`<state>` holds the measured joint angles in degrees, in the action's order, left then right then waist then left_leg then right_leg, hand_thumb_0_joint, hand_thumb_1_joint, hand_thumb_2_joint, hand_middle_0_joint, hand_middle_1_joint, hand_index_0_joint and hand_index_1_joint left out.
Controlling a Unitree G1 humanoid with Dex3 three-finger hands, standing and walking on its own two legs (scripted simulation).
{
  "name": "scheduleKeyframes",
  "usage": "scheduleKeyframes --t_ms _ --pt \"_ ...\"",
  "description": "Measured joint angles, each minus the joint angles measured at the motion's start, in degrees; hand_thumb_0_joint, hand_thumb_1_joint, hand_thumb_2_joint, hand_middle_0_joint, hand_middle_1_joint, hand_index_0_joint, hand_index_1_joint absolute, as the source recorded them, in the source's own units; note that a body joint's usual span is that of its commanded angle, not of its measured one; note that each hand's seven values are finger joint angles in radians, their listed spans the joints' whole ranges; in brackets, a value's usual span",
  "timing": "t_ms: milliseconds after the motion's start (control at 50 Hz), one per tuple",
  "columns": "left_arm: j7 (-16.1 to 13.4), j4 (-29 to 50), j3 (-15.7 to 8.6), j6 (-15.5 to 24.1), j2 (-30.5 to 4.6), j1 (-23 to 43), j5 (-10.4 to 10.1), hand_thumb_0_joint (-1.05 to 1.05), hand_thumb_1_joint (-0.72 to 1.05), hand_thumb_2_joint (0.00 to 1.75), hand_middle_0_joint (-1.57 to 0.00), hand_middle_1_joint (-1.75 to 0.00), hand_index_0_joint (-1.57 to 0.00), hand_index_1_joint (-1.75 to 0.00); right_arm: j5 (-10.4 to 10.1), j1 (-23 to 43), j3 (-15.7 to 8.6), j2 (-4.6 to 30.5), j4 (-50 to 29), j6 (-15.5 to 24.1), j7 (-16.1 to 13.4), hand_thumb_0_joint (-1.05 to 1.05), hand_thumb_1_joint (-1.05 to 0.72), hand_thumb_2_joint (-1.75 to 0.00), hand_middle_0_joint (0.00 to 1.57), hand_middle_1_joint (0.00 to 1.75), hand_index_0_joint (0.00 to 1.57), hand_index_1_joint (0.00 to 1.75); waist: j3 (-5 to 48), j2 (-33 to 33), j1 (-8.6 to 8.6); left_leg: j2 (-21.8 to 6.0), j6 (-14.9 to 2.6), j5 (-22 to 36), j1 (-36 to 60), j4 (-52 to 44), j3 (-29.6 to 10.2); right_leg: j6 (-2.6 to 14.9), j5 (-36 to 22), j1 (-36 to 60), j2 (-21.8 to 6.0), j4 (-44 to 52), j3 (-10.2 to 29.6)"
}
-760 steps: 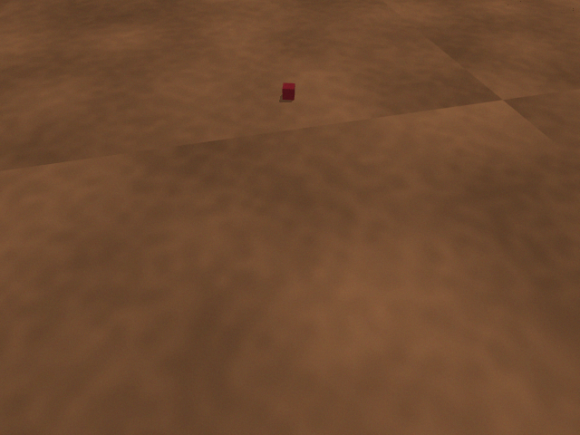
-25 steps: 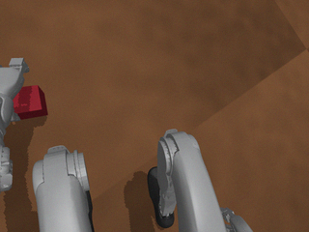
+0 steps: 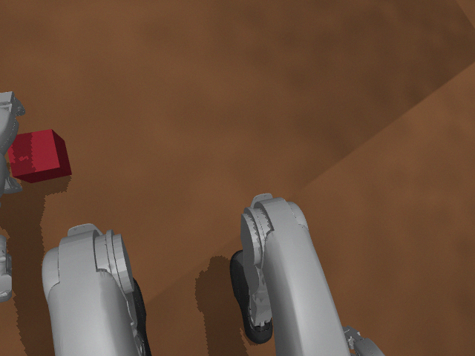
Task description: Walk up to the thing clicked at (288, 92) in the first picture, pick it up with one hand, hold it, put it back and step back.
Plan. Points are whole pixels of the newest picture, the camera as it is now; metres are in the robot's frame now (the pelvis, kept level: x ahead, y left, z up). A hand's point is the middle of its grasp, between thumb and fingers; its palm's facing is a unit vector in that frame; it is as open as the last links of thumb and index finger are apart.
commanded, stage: close in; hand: left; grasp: from above
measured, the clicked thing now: (40, 157) +0.47 +0.30 -0.28
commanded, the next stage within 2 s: rest palm in 0.06 s
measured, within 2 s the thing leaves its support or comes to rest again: neither
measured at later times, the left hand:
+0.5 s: hand (30, 155) +0.46 +0.29 -0.22, palm faces -0.43 -0.11 -0.89, open 14.2 cm
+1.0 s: hand (35, 158) +0.46 +0.30 -0.25, palm faces -0.44 -0.14 -0.89, open 14.5 cm
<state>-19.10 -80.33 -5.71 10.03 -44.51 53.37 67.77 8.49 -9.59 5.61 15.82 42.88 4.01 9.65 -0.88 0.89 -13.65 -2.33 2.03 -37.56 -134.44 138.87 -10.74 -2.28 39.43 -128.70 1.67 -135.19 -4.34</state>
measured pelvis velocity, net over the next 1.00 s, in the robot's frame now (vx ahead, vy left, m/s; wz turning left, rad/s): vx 0.01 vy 0.01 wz -0.08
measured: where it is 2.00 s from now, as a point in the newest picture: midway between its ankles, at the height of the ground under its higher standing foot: (196, 326)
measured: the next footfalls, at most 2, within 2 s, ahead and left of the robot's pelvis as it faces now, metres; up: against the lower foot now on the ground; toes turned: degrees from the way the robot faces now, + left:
none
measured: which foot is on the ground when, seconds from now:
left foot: down 0.00-1.00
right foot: down 0.00-1.00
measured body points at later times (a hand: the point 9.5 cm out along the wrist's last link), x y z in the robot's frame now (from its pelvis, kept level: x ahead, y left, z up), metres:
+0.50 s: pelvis +0.00 +0.00 -0.02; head +0.26 +0.09 +0.34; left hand +0.48 +0.30 -0.17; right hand +0.04 -0.27 -0.10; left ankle +0.08 +0.14 -0.29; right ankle +0.10 -0.12 -0.29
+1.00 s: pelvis +0.01 +0.01 -0.02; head +0.28 +0.10 +0.32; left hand +0.48 +0.30 -0.20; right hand +0.04 -0.26 -0.09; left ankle +0.08 +0.14 -0.29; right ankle +0.10 -0.12 -0.29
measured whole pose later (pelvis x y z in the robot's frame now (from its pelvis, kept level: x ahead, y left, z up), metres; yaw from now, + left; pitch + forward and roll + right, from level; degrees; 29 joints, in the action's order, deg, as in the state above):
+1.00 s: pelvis +0.01 +0.01 -0.02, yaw -5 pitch +29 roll -12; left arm -34.1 -96.6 -9.0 12.8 -52.8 57.4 73.1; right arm 15.5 -5.7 12.3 18.0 42.0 11.8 14.0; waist -6.5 6.5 -19.5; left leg -2.4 2.2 -40.3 -135.7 145.8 -15.5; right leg -3.4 40.2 -128.5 3.5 -138.5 -7.5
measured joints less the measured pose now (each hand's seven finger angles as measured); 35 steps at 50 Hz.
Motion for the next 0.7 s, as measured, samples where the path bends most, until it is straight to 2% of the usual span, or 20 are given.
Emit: scheduleKeyframes --t_ms 60,140,260,360,460,520,700 --pt "-0.5 -0.6 1.5 1.6 0.0 0.5 0.5 0.0 -0.54 0.99 -0.13 -0.97 -0.12 -0.99 0.1 0.7 -0.4 0.1 0.2 0.1 -0.2 0.01 -0.9 -0.9 0.2 0.3 0.2 0.3 0.4 0.5 0.63 0.3 0.05 0.0 0.0 0.0 -0.1 -0.05 0.3 0.3 -0.2 0.1 -0.1" --pt "-2.5 -3.1 2.4 3.2 0.0 1.7 2.5 0.0 -0.54 1.01 -0.12 -1.0 -0.11 -1.01 0.5 2.1 -0.3 0.5 -0.2 0.3 -0.5 0.01 -0.9 -0.9 0.2 0.3 0.2 0.3 0.7 1.4 0.35 0.5 0.0 -0.2 0.0 0.3 -0.4 -0.06 0.5 0.8 -0.3 0.1 -0.4" --pt "-7.4 -8.6 1.3 3.4 -0.5 4.0 5.9 0.0 -0.53 1.04 -0.12 -1.01 -0.11 -1.02 1.7 3.8 0.6 0.9 -0.9 1.3 -0.2 0.0 -0.9 -0.9 0.2 0.3 0.2 0.3 0.6 2.7 -1.57 0.6 -0.06 -0.1 -0.3 1.1 -0.8 -0.08 0.4 0.7 -0.2 -0.4 -0.6" --pt "-10.6 -13.4 -0.5 2.3 -2.2 5.6 7.3 0.0 -0.54 1.04 -0.11 -0.99 -0.09 -1.01 3.1 4.4 1.9 1.1 -1.3 2.5 0.4 0.0 -0.9 -0.9 0.2 0.3 0.2 0.3 -0.8 3.3 -3.55 0.5 -0.08 0.1 -1.0 2.2 -1.4 -0.38 -0.2 0.1 0.2 -1.1 -1.0" --pt "-12.4 -15.3 -2.6 1.5 -4.2 6.1 7.1 0.0 -0.54 1.03 -0.1 -0.98 -0.08 -1.0 4.3 3.5 3.6 1.3 -1.0 3.9 1.2 0.0 -0.9 -0.9 0.2 0.3 0.2 0.3 -2.7 3.8 -4.99 0.3 0.04 0.2 -1.6 3.5 -1.9 -0.46 -0.7 -0.8 0.7 -2.1 -1.2" --pt "-13.0 -15.7 -3.1 1.2 -5.4 6.0 6.3 0.0 -0.54 1.03 -0.1 -0.97 -0.08 -0.99 4.9 2.8 4.5 1.3 -0.8 4.5 1.6 0.0 -0.9 -0.9 0.2 0.3 0.2 0.3 -3.6 3.9 -5.49 0.1 0.14 -0.1 -1.9 4.2 -2.3 -0.58 -0.8 -1.2 1.0 -2.5 -1.5" --pt "-12.6 -15.2 -5.2 1.5 -7.6 4.3 4.2 0.0 -0.56 1.02 -0.09 -0.95 -0.06 -0.98 6.2 1.7 6.1 1.1 -0.1 5.7 2.6 0.01 -0.89 -0.9 0.2 0.3 0.2 0.3 -5.5 4.0 -6.03 -0.3 0.34 -1.5 -1.8 5.5 -3.4 -0.8 -0.3 -1.3 1.6 -3.0 -2.2"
